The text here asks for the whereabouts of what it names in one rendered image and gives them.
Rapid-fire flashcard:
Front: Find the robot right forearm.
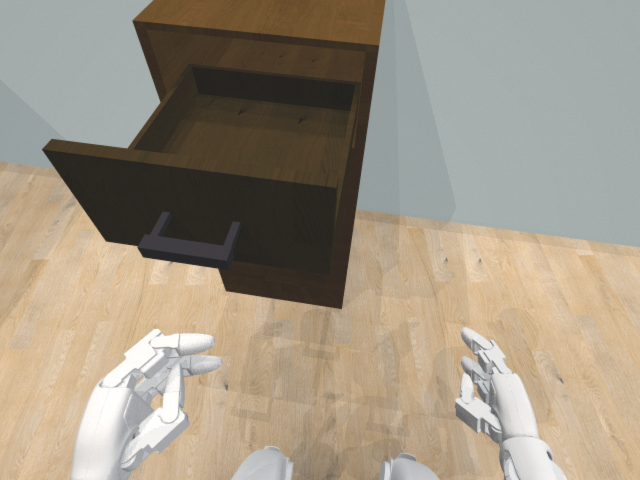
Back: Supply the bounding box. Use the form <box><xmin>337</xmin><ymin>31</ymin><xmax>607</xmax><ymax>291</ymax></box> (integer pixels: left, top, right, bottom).
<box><xmin>499</xmin><ymin>436</ymin><xmax>567</xmax><ymax>480</ymax></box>

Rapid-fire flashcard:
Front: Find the cabinet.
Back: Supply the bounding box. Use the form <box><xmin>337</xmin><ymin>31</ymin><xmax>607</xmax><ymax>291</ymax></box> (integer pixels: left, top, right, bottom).
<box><xmin>132</xmin><ymin>0</ymin><xmax>386</xmax><ymax>309</ymax></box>

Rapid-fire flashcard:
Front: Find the robot right hand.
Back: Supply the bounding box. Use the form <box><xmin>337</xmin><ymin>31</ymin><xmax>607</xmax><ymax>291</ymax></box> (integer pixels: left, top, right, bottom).
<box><xmin>455</xmin><ymin>327</ymin><xmax>540</xmax><ymax>447</ymax></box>

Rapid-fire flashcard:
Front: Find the drawer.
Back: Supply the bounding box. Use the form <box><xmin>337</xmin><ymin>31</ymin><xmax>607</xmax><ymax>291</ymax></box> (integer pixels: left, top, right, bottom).
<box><xmin>42</xmin><ymin>64</ymin><xmax>361</xmax><ymax>275</ymax></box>

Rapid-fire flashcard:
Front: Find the handle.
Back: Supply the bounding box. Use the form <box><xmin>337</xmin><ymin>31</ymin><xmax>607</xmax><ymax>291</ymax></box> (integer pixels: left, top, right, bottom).
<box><xmin>137</xmin><ymin>211</ymin><xmax>241</xmax><ymax>270</ymax></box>

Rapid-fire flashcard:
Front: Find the robot right shin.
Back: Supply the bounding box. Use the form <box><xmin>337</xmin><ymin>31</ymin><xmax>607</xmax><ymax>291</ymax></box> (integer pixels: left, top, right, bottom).
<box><xmin>396</xmin><ymin>453</ymin><xmax>416</xmax><ymax>461</ymax></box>

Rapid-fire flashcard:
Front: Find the robot right thigh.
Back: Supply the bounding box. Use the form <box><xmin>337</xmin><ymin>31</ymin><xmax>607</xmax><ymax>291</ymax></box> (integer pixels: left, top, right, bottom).
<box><xmin>379</xmin><ymin>458</ymin><xmax>439</xmax><ymax>480</ymax></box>

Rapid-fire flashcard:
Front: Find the robot left hand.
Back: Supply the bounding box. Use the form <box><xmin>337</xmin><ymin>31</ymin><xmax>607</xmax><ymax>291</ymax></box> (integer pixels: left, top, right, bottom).
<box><xmin>69</xmin><ymin>329</ymin><xmax>222</xmax><ymax>480</ymax></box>

